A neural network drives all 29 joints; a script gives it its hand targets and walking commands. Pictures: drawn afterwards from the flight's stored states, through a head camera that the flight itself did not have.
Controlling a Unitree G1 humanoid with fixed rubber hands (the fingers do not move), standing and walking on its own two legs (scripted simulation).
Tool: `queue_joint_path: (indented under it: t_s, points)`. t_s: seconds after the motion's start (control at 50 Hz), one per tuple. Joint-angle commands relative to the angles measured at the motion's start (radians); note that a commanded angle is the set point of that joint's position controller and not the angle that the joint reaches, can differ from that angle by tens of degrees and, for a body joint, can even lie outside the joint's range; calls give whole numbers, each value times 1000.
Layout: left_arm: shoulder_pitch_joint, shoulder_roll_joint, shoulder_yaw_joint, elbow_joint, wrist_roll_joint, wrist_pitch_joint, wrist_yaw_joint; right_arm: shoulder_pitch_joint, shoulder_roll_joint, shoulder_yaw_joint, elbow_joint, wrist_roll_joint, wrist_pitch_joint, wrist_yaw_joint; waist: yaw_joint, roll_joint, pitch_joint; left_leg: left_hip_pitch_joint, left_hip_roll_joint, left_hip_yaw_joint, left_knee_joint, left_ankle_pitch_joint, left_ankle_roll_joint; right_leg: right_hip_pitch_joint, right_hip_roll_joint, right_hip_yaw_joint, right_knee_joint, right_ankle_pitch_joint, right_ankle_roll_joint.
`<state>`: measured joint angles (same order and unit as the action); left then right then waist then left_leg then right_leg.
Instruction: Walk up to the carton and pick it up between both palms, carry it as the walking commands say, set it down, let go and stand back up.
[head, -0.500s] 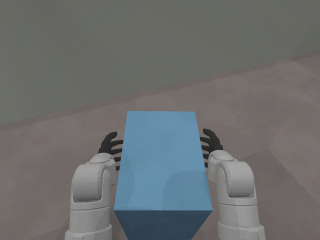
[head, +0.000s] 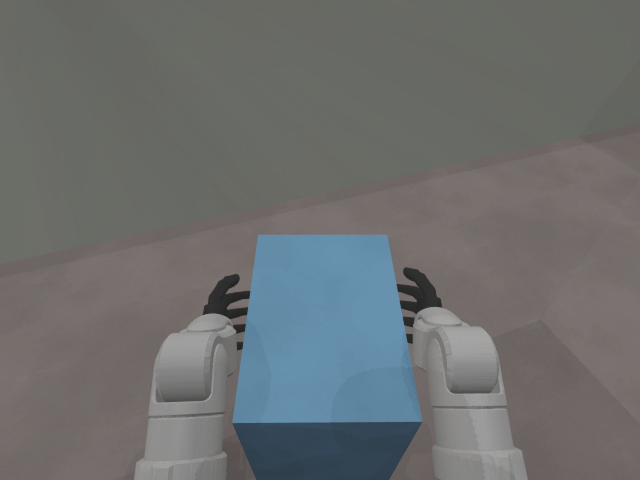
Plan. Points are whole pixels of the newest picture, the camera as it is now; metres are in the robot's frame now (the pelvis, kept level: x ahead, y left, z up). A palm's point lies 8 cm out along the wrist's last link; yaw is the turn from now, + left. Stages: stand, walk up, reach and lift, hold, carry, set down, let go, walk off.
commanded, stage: carry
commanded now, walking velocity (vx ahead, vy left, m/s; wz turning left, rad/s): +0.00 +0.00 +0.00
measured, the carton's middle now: (322, 373) +0.28 +0.00 -0.01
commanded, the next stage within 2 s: hold in 1.88 s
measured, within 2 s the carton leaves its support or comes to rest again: neither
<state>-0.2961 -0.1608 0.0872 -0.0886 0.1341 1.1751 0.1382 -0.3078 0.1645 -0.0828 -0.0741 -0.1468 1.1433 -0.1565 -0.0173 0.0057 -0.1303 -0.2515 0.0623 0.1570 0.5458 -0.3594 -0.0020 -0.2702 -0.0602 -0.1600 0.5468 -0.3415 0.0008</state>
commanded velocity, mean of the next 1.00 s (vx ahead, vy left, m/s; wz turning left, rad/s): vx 0.00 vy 0.00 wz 0.00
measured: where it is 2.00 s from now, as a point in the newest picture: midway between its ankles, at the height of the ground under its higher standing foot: outside the picture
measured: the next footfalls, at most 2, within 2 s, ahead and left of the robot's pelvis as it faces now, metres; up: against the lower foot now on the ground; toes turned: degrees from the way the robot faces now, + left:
none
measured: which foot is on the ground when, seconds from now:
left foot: down 0.00-1.00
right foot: down 0.00-1.00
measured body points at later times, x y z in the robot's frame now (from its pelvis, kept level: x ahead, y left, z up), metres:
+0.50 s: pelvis -0.03 -0.01 +0.00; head -0.06 +0.00 +0.45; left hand +0.28 +0.12 +0.07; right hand +0.28 -0.14 +0.07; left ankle -0.05 +0.11 -0.73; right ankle -0.04 -0.11 -0.73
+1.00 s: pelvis -0.05 -0.01 +0.00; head -0.08 -0.01 +0.45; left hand +0.25 +0.11 +0.06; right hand +0.25 -0.14 +0.06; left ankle -0.05 +0.11 -0.73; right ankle -0.04 -0.11 -0.73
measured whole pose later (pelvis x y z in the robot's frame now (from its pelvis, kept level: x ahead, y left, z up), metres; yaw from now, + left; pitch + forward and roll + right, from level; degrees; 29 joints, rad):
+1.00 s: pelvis -0.05 -0.01 +0.00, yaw +0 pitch +2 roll +0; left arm -0.29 -0.16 0.10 0.10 0.18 0.96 0.11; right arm -0.29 0.16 -0.09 0.11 -0.17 0.93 -0.14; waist -0.02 0.00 -0.12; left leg -0.29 0.07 0.14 0.51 -0.26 -0.01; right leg -0.30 -0.04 -0.18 0.50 -0.24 -0.03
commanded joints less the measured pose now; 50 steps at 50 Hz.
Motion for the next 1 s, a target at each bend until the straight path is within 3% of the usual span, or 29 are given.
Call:
queue_joint_path:
  t_s: [0.0,0.28,0.98]
  points:
    - [-514,-959,-586,-87,-376,-60,-257,-424,1029,602,-33,375,-34,259,2,-9,-287,106,100,-77,-13,535,11,122,-106,77,-20,564,-19]
    - [-531,-940,-553,-14,-341,-99,-259,-440,1002,561,23,346,-75,257,-1,-6,-251,70,105,-95,-71,387,16,106,-108,91,-75,417,-24]
    - [-460,-846,-458,83,-237,-274,-239,-387,905,480,102,262,-247,232,0,-2,-234,33,115,-114,-98,279,27,79,-106,111,-115,302,-32]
